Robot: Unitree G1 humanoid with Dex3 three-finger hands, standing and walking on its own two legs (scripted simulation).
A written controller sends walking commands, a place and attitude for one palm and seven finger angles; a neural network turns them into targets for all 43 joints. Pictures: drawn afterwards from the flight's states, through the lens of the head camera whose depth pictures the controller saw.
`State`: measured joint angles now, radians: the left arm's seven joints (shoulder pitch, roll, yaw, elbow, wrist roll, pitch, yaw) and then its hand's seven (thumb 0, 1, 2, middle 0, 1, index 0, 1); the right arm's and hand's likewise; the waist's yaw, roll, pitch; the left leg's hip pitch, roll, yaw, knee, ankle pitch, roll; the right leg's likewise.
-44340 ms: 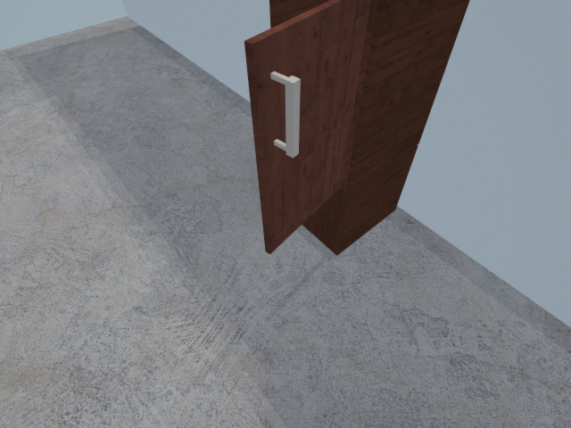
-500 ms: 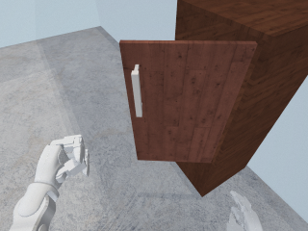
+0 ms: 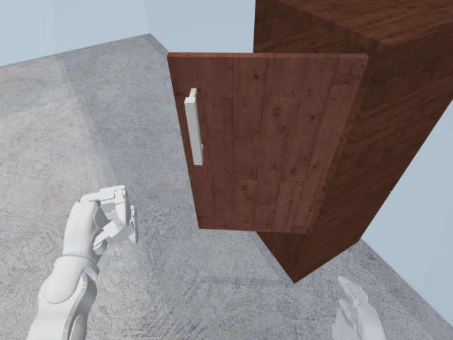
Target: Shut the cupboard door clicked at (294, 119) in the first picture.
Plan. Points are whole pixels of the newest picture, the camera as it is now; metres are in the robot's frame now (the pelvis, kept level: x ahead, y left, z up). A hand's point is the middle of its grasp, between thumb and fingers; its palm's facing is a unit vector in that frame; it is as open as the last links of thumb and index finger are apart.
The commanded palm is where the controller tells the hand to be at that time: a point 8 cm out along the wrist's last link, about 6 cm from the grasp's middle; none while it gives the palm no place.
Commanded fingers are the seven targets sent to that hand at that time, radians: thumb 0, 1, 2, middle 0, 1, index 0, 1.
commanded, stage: bring the fist close to the handle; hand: left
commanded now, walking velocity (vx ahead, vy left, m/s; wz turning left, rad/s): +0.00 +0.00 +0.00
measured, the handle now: (196, 128) +0.50 +0.11 +0.12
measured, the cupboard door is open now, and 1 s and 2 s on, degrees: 56 56 47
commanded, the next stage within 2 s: push the door shut along its arc in 1.22 s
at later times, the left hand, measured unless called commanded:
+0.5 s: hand (177, 183) +0.34 +0.12 +0.12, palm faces -0.01 -1.00 -0.02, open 3.1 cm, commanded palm +0.32 +0.17 +0.12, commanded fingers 0.00 0.90 0.90 -1.30 -1.50 -1.30 -1.50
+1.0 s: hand (206, 159) +0.40 +0.08 +0.12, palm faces +0.02 -1.00 +0.00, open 3.1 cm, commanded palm +0.37 +0.13 +0.12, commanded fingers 0.00 0.90 0.90 -1.30 -1.50 -1.30 -1.50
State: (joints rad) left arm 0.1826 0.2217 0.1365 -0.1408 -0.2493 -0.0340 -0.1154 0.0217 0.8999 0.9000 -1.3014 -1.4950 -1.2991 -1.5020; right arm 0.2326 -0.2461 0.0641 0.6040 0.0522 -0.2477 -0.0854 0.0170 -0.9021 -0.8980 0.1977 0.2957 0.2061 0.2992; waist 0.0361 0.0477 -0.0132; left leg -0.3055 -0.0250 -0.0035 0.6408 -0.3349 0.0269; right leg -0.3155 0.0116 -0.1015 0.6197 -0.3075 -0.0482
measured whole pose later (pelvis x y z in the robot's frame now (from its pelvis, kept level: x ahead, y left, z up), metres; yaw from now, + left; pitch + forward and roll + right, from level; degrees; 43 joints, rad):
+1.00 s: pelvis +0.01 +0.00 +0.00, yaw -3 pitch +3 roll +1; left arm -0.41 0.09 0.05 0.42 -0.13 -0.04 0.12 0.02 0.90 0.90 -1.30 -1.49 -1.30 -1.50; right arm 0.27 -0.23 0.03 0.64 0.03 -0.06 -0.03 0.02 -0.90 -0.90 0.20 0.30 0.21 0.30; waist -0.02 0.03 -0.04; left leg -0.32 -0.02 0.05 0.59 -0.32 0.03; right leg -0.37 0.02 -0.05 0.60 -0.29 -0.05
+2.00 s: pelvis +0.00 +0.01 -0.01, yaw -2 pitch +9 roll +0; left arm -0.91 0.25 0.13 1.10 -0.15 -0.28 -0.10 0.02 0.90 0.90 -1.31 -1.50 -1.33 -1.50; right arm 0.36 -0.27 0.02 0.71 0.03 -0.08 -0.02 0.01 -0.90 -0.90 0.20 0.30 0.21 0.30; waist -0.10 0.02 -0.04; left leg -0.51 -0.03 0.03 0.67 -0.32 0.04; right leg -0.53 0.00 -0.07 0.66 -0.28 -0.04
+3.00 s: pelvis +0.01 +0.01 -0.02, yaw -3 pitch +19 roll -1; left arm -1.31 0.44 0.22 1.38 -0.07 -0.21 -0.30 0.01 0.86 0.91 -1.30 -1.49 -1.30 -1.50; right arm 0.45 -0.29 0.03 0.69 -0.01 -0.03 -0.01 0.01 -0.90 -0.90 0.20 0.30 0.21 0.30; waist -0.25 0.05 -0.04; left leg -0.73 0.00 0.03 0.78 -0.38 0.04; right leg -0.75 0.03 -0.07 0.74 -0.33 -0.04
